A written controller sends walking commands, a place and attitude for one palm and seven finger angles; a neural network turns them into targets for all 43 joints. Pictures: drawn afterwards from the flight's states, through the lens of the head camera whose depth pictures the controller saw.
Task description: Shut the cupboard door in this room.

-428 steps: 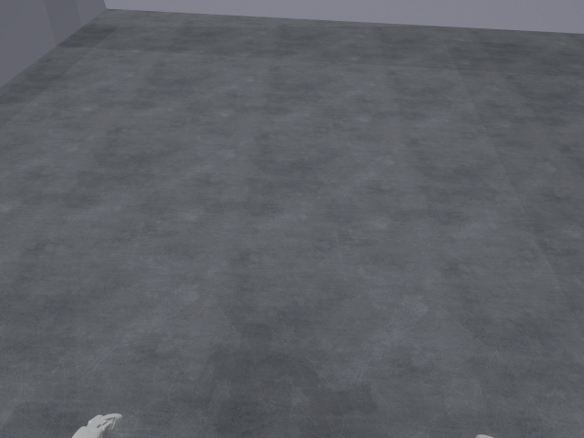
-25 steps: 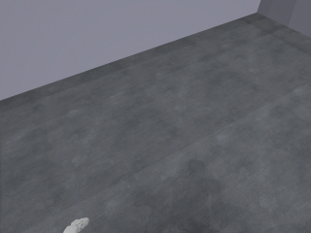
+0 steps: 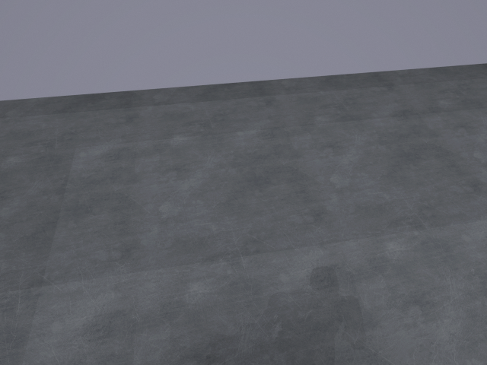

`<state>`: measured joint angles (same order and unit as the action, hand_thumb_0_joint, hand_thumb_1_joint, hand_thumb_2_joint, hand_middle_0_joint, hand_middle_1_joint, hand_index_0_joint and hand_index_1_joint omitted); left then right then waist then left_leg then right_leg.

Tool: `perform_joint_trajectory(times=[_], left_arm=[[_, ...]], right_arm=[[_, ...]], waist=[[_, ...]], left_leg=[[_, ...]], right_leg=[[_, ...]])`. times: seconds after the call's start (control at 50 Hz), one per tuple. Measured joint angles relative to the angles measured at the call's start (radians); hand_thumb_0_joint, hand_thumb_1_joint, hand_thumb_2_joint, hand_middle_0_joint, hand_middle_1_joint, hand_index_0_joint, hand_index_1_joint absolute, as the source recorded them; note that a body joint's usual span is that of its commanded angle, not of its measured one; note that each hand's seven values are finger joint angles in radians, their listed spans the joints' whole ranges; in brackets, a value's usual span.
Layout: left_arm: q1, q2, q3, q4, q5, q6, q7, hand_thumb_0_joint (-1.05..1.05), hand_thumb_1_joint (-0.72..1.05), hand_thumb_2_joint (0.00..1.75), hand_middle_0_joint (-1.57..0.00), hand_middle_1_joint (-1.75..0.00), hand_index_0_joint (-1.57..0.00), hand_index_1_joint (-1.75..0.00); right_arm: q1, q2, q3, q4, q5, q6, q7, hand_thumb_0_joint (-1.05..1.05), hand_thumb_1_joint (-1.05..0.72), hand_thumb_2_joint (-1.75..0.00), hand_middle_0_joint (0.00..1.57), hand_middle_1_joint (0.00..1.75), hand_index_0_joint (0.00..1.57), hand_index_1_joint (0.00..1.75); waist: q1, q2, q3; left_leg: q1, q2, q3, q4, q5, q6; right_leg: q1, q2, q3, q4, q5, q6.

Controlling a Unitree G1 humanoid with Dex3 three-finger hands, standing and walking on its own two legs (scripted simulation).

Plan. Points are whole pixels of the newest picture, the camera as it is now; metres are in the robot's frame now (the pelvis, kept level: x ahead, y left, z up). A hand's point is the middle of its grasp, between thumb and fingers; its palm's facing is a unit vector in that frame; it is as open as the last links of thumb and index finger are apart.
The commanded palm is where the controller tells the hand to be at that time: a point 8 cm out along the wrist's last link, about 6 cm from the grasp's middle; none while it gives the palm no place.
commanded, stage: turn or walk to find it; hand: left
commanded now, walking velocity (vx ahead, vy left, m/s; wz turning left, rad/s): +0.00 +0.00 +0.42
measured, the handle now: out of the picture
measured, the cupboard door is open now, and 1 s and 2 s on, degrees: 90 90 90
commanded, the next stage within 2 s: none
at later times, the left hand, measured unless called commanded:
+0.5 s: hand out of the picture +0.08 +0.20 -0.14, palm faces +0.16 -0.95 -0.27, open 7.4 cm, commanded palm none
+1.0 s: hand out of the picture -0.11 +0.17 -0.16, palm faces +0.46 -0.85 -0.25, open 7.4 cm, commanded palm none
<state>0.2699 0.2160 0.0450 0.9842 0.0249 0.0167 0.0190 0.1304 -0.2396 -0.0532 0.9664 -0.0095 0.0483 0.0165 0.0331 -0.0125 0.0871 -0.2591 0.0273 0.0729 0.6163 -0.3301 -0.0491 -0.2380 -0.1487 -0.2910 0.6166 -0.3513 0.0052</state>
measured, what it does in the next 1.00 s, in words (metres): steps on the spot, turning left: right foot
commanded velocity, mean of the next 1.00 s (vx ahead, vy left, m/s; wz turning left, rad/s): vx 0.00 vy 0.00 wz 0.42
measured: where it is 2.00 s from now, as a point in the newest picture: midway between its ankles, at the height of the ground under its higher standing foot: outside the picture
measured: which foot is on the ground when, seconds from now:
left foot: down 0.00-0.52, up 0.54-1.00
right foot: down 0.00-0.02, up 0.04-0.50, down 0.52-1.00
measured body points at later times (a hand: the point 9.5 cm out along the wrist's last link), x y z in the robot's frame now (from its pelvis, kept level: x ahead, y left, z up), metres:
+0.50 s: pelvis -0.01 -0.02 +0.00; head +0.02 -0.03 +0.45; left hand +0.07 +0.25 -0.12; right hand +0.06 -0.25 -0.15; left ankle -0.02 +0.11 -0.73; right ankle +0.00 -0.13 -0.72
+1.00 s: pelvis -0.05 -0.03 +0.00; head -0.02 -0.01 +0.45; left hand -0.13 +0.21 -0.14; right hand +0.14 -0.23 -0.14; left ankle -0.11 +0.08 -0.71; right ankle +0.01 -0.13 -0.73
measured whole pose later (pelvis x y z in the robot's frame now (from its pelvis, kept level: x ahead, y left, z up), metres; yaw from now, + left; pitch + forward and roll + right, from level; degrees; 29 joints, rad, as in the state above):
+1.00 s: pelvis -0.05 -0.03 +0.00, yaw +25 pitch -1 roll +1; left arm 0.26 0.21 0.04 0.98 0.03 0.01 0.02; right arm 0.16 -0.24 -0.06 0.98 -0.01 0.06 0.01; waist 0.03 -0.01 0.08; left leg -0.30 0.03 0.06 0.73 -0.42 -0.06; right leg -0.24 -0.15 -0.28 0.58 -0.29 0.00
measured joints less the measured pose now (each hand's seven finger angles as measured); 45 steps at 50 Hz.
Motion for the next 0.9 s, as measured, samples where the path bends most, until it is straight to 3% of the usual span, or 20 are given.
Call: perform_joint_trajectory(times=[0.04,0.08,0.18,0.34,0.44,0.5,0.52,0.56,0.6,0.64,0.7,0.8,0.9], left_arm=[[0.002,0.024,0.008,0.01,-0.008,0.019,0.001,0.0,0.9,0.9,-0.2,-0.3,-0.21,-0.3],[-0.003,0.038,0.012,0.017,-0.008,0.042,0.004,0.0,0.9,0.9,-0.2,-0.3,-0.21,-0.3],[-0.042,0.043,0.015,0.013,-0.009,0.046,-0.006,0.01,0.91,0.9,-0.2,-0.3,-0.2,-0.3],[-0.109,0.03,0.01,-0.032,-0.012,0.037,-0.005,0.01,0.91,0.9,-0.2,-0.3,-0.2,-0.3],[-0.149,0.008,0.002,-0.057,-0.017,0.031,-0.003,0.0,0.91,0.9,-0.2,-0.3,-0.2,-0.3],[-0.158,-0.006,-0.006,-0.075,-0.021,0.013,-0.004,0.0,0.9,0.9,-0.2,-0.3,-0.2,-0.3],[-0.158,-0.015,-0.009,-0.077,-0.018,0.003,-0.003,0.0,0.9,0.9,-0.2,-0.3,-0.2,-0.3],[-0.154,-0.033,-0.019,-0.081,-0.011,-0.009,-0.001,0.0,0.9,0.9,-0.2,-0.3,-0.2,-0.3],[-0.138,-0.046,-0.023,-0.084,-0.01,-0.011,0.001,0.0,0.9,0.9,-0.2,-0.3,-0.21,-0.3],[-0.121,-0.055,-0.025,-0.081,-0.011,-0.007,0.002,0.0,0.9,0.9,-0.2,-0.3,-0.21,-0.3],[-0.099,-0.062,-0.027,-0.067,-0.011,-0.005,0.003,0.0,0.9,0.9,-0.2,-0.3,-0.21,-0.3],[-0.063,-0.066,-0.023,-0.05,-0.008,-0.013,0.007,0.0,0.9,0.9,-0.2,-0.3,-0.21,-0.3],[-0.032,-0.046,-0.015,-0.029,0.001,-0.013,0.005,0.0,0.91,0.9,-0.2,-0.3,-0.21,-0.3]], right_arm=[[-0.018,0.014,0.003,-0.011,-0.004,-0.018,0.0,0.01,-0.91,-0.89,0.2,0.3,0.2,0.3],[-0.026,0.027,0.013,-0.022,-0.006,-0.027,-0.002,0.01,-0.91,-0.89,0.2,0.3,0.2,0.3],[-0.014,0.04,0.026,-0.03,-0.007,-0.035,-0.018,0.01,-0.91,-0.89,0.2,0.3,0.2,0.3],[0.04,0.052,0.023,-0.019,-0.009,-0.032,-0.015,0.01,-0.91,-0.89,0.2,0.3,0.2,0.3],[0.079,0.043,0.01,-0.008,-0.015,-0.02,-0.014,0.01,-0.91,-0.89,0.2,0.3,0.2,0.3],[0.103,0.03,0.0,0.002,-0.013,-0.011,-0.013,0.01,-0.91,-0.89,0.2,0.3,0.2,0.3],[0.11,0.022,-0.005,0.006,-0.009,-0.009,-0.012,0.01,-0.91,-0.89,0.2,0.3,0.2,0.3],[0.116,0.008,-0.017,0.016,-0.006,0.004,-0.013,0.01,-0.91,-0.89,0.2,0.3,0.2,0.3],[0.125,0.0,-0.025,0.024,-0.009,0.02,-0.01,0.01,-0.91,-0.89,0.2,0.3,0.2,0.3],[0.129,-0.008,-0.032,0.031,-0.013,0.027,-0.004,0.01,-0.91,-0.89,0.2,0.3,0.2,0.3],[0.134,-0.017,-0.037,0.036,-0.014,0.027,0.002,0.01,-0.91,-0.89,0.2,0.3,0.2,0.3],[0.127,-0.02,-0.035,0.047,-0.015,0.033,0.003,0.01,-0.91,-0.89,0.2,0.3,0.2,0.3],[0.086,-0.013,-0.023,0.047,-0.009,0.033,0.0,0.01,-0.91,-0.89,0.2,0.3,0.2,0.3]], waist=[[0.007,-0.031,0.001],[0.014,-0.043,0.0],[0.002,-0.024,-0.006],[-0.025,-0.008,-0.014],[-0.057,0.017,-0.013],[-0.067,0.035,-0.018],[-0.067,0.051,-0.018],[-0.074,0.075,-0.012],[-0.074,0.072,-0.018],[-0.07,0.07,-0.022],[-0.072,0.07,-0.025],[-0.055,0.056,-0.023],[-0.027,0.032,-0.012]], left_leg=[[0.004,-0.021,0.007,-0.012,-0.003,0.066],[0.008,-0.025,0.005,-0.008,-0.016,0.087],[0.044,-0.031,-0.039,-0.103,0.044,0.094],[0.053,-0.057,-0.088,-0.164,0.095,0.092],[0.022,-0.067,-0.12,-0.136,0.096,0.072],[-0.015,-0.077,-0.141,-0.089,0.083,0.051],[-0.033,-0.074,-0.152,-0.057,0.07,0.041],[-0.089,-0.08,-0.158,0.097,-0.077,0.03],[-0.157,-0.089,-0.142,0.299,-0.133,0.025],[-0.204,-0.076,-0.125,0.459,-0.101,0.016],[-0.234,-0.041,-0.12,0.569,-0.03,-0.003],[-0.207,0.002,-0.119,0.538,-0.019,-0.028],[-0.131,0.018,-0.079,0.35,-0.099,-0.031]], right_leg=[[-0.046,-0.017,0.044,0.109,-0.085,0.026],[-0.105,0.007,0.124,0.262,-0.178,0.042],[-0.197,0.04,0.221,0.464,-0.103,0.067],[-0.196,0.053,0.27,0.388,-0.063,0.091],[-0.129,0.086,0.263,0.205,-0.087,0.079],[-0.046,0.106,0.249,0.003,0.015,0.068],[-0.026,0.113,0.237,-0.047,0.054,0.046],[-0.024,0.113,0.209,-0.03,0.051,-0.01],[-0.011,0.094,0.187,-0.041,0.044,-0.037],[0.009,0.082,0.17,-0.072,0.057,-0.042],[0.03,0.071,0.137,-0.11,0.077,-0.043],[0.037,0.055,0.088,-0.127,0.085,-0.046],[0.026,0.028,0.047,-0.106,0.079,-0.036]])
